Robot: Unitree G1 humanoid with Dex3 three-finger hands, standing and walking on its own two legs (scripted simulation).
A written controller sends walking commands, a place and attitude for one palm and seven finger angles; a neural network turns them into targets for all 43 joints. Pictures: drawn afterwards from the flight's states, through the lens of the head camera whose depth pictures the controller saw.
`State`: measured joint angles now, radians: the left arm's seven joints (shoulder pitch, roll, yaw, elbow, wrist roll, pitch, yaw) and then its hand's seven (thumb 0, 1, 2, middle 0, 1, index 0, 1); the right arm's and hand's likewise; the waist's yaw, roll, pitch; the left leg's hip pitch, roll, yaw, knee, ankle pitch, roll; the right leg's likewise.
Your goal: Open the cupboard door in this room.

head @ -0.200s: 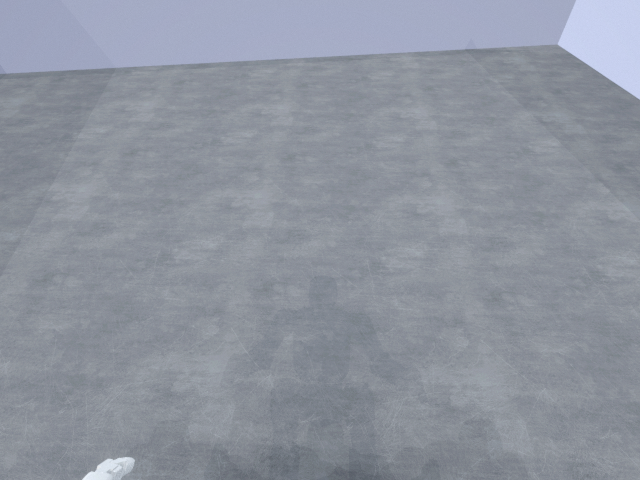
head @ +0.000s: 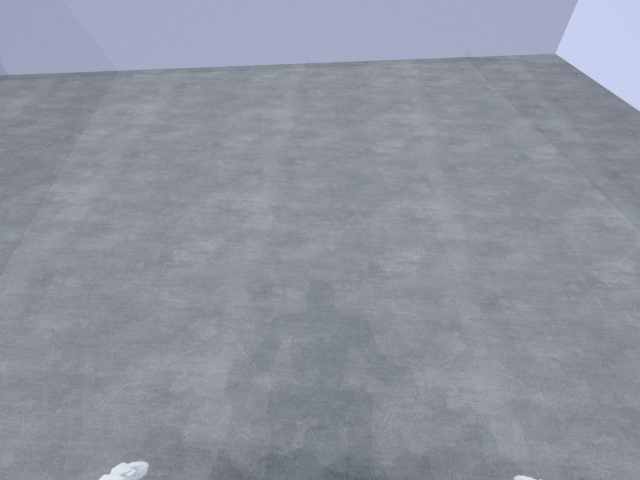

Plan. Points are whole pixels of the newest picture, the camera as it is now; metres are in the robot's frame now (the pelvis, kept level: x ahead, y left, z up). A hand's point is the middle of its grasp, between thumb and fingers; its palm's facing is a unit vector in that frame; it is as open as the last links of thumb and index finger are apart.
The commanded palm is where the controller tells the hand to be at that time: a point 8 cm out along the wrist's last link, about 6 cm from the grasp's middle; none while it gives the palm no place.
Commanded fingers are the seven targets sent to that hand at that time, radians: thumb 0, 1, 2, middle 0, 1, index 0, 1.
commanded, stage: stand and wait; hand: left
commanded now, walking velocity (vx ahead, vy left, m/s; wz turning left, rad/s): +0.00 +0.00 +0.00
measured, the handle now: out of the picture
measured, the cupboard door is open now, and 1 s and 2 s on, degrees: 0 0 0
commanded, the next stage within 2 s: turn or walk to find it in 0.70 s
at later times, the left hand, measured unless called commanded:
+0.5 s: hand out of the picture +0.05 +0.25 -0.15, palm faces -0.01 -0.94 -0.35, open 7.4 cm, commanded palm none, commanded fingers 0.00 0.90 0.90 -0.20 -0.30 -0.20 -0.30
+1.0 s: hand out of the picture +0.03 +0.23 -0.17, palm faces +0.05 -0.96 -0.28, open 7.4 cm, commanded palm none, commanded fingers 0.00 0.90 0.90 -0.20 -0.30 -0.20 -0.30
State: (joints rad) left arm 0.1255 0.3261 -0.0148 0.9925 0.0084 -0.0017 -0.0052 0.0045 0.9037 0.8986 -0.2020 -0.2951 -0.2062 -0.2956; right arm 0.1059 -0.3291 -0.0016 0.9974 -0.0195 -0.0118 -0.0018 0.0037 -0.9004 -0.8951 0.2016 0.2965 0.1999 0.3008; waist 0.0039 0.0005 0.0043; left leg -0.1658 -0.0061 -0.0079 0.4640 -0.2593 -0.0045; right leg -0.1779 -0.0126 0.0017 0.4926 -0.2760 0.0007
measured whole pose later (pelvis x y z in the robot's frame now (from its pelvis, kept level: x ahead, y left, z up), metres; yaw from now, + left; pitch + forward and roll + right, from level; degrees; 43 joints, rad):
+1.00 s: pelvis -0.03 +0.00 +0.00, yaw +4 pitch -1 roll +0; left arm 0.16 0.28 0.00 1.03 0.01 0.03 0.01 0.00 0.91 0.90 -0.20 -0.29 -0.20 -0.30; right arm 0.18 -0.28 -0.01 1.06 -0.02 0.03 0.00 0.00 -0.90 -0.90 0.20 0.30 0.20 0.30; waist -0.01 0.00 0.04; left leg -0.28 -0.03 -0.07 0.54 -0.24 0.00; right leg -0.24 -0.03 -0.06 0.52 -0.26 0.01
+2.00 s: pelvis -0.09 -0.01 +0.00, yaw +29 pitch -1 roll +0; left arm 0.25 0.26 0.07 0.98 0.01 0.06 0.02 0.01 0.91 0.90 -0.20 -0.29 -0.20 -0.29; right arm 0.16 -0.17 -0.03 0.95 -0.02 0.02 -0.01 0.00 -0.90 -0.90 0.20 0.30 0.20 0.30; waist 0.03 -0.04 0.06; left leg -0.21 0.00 0.02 0.50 -0.29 0.02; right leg -0.44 -0.10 -0.05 1.07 -0.44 0.07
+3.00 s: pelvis -0.14 -0.03 +0.00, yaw +54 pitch +0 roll -1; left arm 0.19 0.25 0.08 0.97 0.02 0.06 0.02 0.00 0.91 0.90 -0.20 -0.29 -0.20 -0.29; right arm 0.20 -0.16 -0.04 0.97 -0.02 0.01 -0.01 0.00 -0.90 -0.90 0.20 0.30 0.20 0.30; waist 0.01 -0.03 0.05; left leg -0.20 -0.05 0.01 0.42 -0.22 0.08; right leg -0.45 -0.10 -0.02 1.06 -0.37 0.10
